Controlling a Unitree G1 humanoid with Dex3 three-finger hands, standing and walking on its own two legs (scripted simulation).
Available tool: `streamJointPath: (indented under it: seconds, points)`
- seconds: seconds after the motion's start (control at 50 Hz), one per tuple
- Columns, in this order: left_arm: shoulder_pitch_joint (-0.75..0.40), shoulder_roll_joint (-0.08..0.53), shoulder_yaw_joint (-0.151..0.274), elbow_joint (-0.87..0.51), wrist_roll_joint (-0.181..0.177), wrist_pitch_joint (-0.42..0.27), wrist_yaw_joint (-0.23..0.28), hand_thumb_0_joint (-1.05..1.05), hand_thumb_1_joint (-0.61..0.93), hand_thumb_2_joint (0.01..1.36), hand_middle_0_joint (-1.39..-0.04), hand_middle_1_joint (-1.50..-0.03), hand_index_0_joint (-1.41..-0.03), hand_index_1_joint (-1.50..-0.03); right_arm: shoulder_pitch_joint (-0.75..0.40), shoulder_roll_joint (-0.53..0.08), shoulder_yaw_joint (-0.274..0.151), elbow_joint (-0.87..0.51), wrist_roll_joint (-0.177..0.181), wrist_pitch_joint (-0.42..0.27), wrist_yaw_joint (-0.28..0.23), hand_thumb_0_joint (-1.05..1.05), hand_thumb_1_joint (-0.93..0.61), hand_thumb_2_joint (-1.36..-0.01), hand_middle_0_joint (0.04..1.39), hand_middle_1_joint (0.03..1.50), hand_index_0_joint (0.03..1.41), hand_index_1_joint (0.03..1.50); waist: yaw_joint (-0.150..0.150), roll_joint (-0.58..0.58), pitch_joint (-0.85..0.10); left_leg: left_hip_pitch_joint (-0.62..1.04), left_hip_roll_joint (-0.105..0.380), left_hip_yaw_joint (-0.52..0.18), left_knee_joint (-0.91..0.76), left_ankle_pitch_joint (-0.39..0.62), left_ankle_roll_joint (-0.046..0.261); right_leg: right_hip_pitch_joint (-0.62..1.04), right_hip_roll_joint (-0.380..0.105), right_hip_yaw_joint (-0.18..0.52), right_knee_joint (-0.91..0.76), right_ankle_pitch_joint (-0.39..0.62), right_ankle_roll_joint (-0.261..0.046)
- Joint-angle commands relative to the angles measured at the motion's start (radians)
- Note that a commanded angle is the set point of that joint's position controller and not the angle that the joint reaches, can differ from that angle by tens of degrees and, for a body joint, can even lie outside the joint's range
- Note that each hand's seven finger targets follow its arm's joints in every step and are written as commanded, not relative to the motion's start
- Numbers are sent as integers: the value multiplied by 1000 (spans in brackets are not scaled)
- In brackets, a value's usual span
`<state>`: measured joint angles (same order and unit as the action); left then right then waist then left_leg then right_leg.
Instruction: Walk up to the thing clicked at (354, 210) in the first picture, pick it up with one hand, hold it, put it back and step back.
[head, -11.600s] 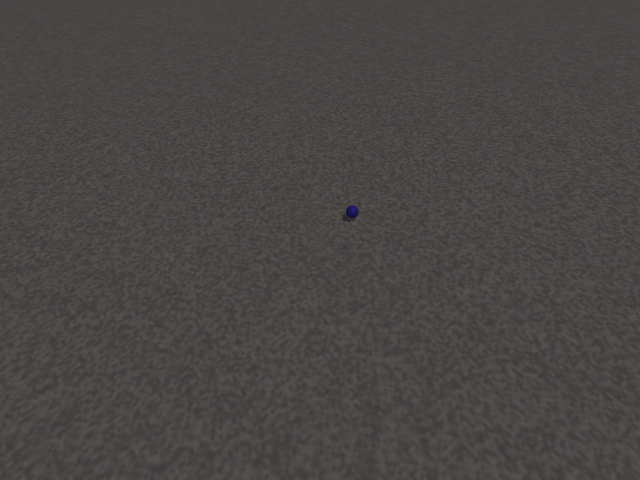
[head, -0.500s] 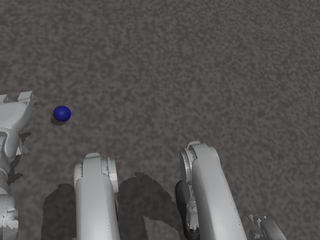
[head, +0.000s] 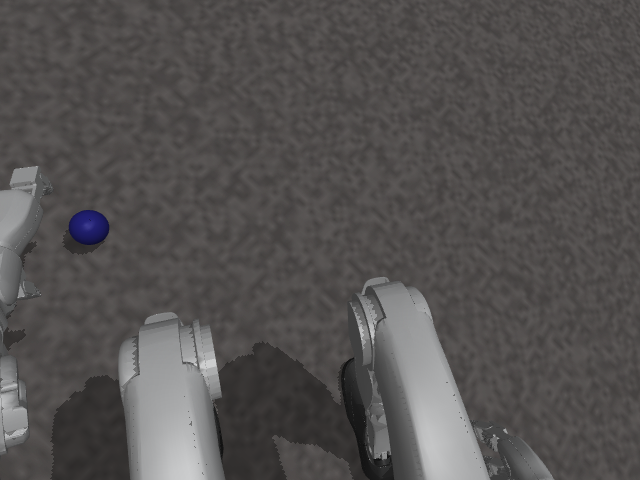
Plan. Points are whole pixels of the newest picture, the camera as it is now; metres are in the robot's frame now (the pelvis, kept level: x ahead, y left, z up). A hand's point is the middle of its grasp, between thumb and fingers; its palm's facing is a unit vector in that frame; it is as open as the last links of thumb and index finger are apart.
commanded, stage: rise first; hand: left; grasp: from above
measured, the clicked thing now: (89, 227) +0.49 +0.30 -0.30
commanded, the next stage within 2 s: approach in 1.82 s
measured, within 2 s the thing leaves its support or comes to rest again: neither
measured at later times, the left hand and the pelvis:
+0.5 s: hand (31, 246) +0.43 +0.33 -0.19, palm faces -0.44 -0.10 -0.89, open 14.2 cm; pelvis +0.00 +0.00 -0.01, yaw -1 degrees
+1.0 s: hand (30, 240) +0.44 +0.34 -0.20, palm faces -0.44 -0.10 -0.89, open 14.2 cm; pelvis +0.00 +0.00 -0.02, yaw -2 degrees
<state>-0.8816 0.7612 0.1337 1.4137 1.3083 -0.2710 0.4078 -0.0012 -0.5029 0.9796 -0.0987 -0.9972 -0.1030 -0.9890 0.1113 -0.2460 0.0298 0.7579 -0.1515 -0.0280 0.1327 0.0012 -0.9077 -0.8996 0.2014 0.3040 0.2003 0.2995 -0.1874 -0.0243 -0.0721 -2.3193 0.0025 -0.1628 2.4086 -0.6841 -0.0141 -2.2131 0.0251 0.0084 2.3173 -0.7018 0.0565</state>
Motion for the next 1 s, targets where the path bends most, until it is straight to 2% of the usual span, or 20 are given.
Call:
streamJointPath:
  seconds: [0.0, 0.04, 0.1, 0.14, 0.26, 0.3, 0.36, 0.38, 0.4, 0.44, 0.48, 0.58, 0.64, 0.66, 0.7, 0.74, 0.8, 0.86, 0.9, 0.98]
  points:
    - [-283, 268, 49, -121, -22, 4, 37, 0, -555, 1012, -59, -1030, -62, -1027, 190, -263, -82, -14, -2, -12, -7, 0, -903, -901, 200, 300, 200, 300, -1, 287, -625, 564, -6, 113, -271, 151, 32, 233, 11, -159, -209, 192, -82]
    - [-300, 299, 61, -126, -21, 1, 38, 0, -546, 1007, -63, -1023, -66, -1018, 187, -268, -78, -17, -3, -11, -6, 0, -902, -901, 200, 300, 200, 300, 2, 309, -649, 573, -4, 108, -265, 157, 29, 231, 12, -162, -194, 198, -83]
    - [-290, 279, 48, -119, -19, 0, 37, 0, -551, 1007, -58, -1035, -63, -1029, 187, -265, -70, -15, -8, -9, -4, 0, -901, -901, 200, 300, 200, 300, -6, 327, -650, 581, -5, 104, -261, 178, 26, 225, 16, -167, -181, 214, -84]
    - [-277, 302, 69, -105, -20, -2, 40, 0, -550, 1005, -60, -1032, -65, -1027, 195, -269, -69, -14, -12, -8, -3, 0, -902, -901, 200, 300, 200, 300, -8, 301, -648, 561, -7, 113, -241, 194, 31, 250, 17, -163, -189, 231, -82]
    - [-280, 309, 64, -86, -26, -9, 43, 0, -539, 994, -63, -1038, -70, -1029, 193, -273, -63, -10, -18, -11, 1, 0, -901, -901, 200, 300, 200, 300, -14, 317, -613, 537, -5, 115, -234, 168, 30, 233, 20, -167, -184, 210, -84]
    - [-282, 320, 71, -88, -23, -14, 45, 0, -611, 1084, -68, -976, -31, -1014, 198, -277, -63, -11, -19, -11, 2, 0, -905, -902, 200, 300, 200, 300, -19, 311, -607, 524, -6, 113, -235, 150, 31, 234, 21, -170, -186, 195, -84]
    - [-289, 317, 68, -110, -25, -16, 47, 0, -577, 1036, -73, -1005, -60, -1018, 198, -277, -61, -9, -20, -13, 2, 0, -902, -901, 200, 300, 200, 300, -18, 318, -621, 543, -5, 113, -224, 162, 30, 239, 20, -169, -183, 207, -83]
    - [-310, 342, 79, -115, -23, -20, 51, 0, -566, 1025, -67, -1011, -60, -1018, 199, -283, -57, -9, -23, -12, 3, 0, -901, -901, 200, 300, 200, 300, -24, 329, -628, 536, -5, 109, -224, 159, 30, 238, 21, -174, -176, 205, -82]
    - [-279, 325, 74, -109, -22, -20, 53, 0, -582, 1039, -72, -1000, -58, -1015, 199, -279, -58, -8, -23, -12, 3, 0, -903, -902, 200, 300, 200, 300, -13, 333, -635, 552, -5, 111, -224, 171, 27, 243, 22, -172, -175, 214, -84]
    - [-297, 325, 71, -105, -23, -21, 56, 0, -574, 1031, -69, -1011, -59, -1021, 201, -279, -54, -6, -26, -12, 5, 0, -903, -902, 200, 300, 200, 300, -31, 316, -631, 534, -5, 110, -212, 181, 31, 254, 24, -173, -178, 229, -81]
    - [-291, 329, 70, -96, -20, -22, 57, 0, -575, 1032, -69, -1005, -57, -1016, 196, -278, -54, -4, -25, -9, 4, 0, -902, -901, 200, 300, 200, 300, -24, 314, -639, 532, -6, 112, -204, 193, 32, 256, 24, -169, -175, 241, -81]
    - [-314, 346, 76, -72, -18, -21, 63, 0, -568, 1028, -74, -1001, -63, -1012, 199, -286, -48, -4, -30, -10, 6, 0, -902, -901, 200, 300, 200, 300, -40, 305, -601, 508, -6, 108, -203, 173, 33, 245, 24, -176, -173, 226, -79]
    - [-312, 328, 55, -61, -14, -21, 62, 0, -571, 1033, -73, -1005, -61, -1017, 188, -286, -40, -6, -36, -11, 7, 0, -900, -901, 200, 300, 200, 300, -40, 322, -602, 518, -4, 105, -205, 164, 31, 237, 27, -183, -171, 218, -81]
    - [-327, 362, 74, -75, -7, -24, 65, 0, -570, 1031, -74, -1006, -63, -1017, 185, -292, -41, -7, -33, -9, 6, 0, -901, -901, 200, 300, 200, 300, -35, 342, -617, 525, -5, 105, -208, 166, 29, 235, 26, -184, -164, 218, -81]
    - [-317, 345, 66, -52, -15, -20, 62, 0, -573, 1033, -67, -1015, -57, -1025, 191, -292, -38, -8, -36, -12, 10, 0, -901, -901, 200, 300, 200, 300, -49, 331, -590, 517, -6, 101, -209, 165, 29, 228, 25, -189, -158, 215, -80]
    - [-338, 367, 72, -76, -12, -23, 63, 0, -572, 1031, -71, -1010, -59, -1022, 179, -295, -39, -12, -33, -10, 7, 0, -901, -901, 200, 300, 200, 300, -38, 363, -611, 543, -3, 95, -209, 169, 25, 212, 25, -190, -148, 217, -82]
    - [-325, 354, 58, -37, 0, -19, 64, 0, -573, 1033, -75, -1011, -62, -1023, 186, -293, -32, -7, -40, -12, 10, 0, -903, -902, 200, 300, 200, 300, -57, 337, -576, 509, -6, 101, -191, 168, 29, 224, 27, -185, -155, 225, -80]
    - [-324, 383, 78, -49, -8, -21, 64, 0, -577, 1036, -76, -1001, -61, -1016, 190, -299, -28, -11, -41, -14, 13, 0, -904, -902, 200, 300, 200, 300, -50, 357, -585, 521, -4, 98, -191, 185, 28, 232, 24, -186, -148, 237, -78]
    - [-330, 368, 60, -42, -6, -23, 60, 0, -585, 1041, -72, -1010, -57, -1025, 186, -297, -26, -9, -40, -15, 13, 0, -905, -902, 200, 300, 200, 300, -56, 344, -581, 525, -4, 93, -195, 177, 26, 218, 27, -190, -147, 229, -82]
    - [-337, 388, 74, -55, -9, -24, 59, 0, -576, 1031, -71, -1016, -60, -1027, 190, -302, -25, -10, -43, -14, 15, 0, -904, -902, 200, 300, 200, 300, -49, 374, -599, 543, -3, 90, -196, 195, 22, 218, 26, -193, -135, 241, -81]
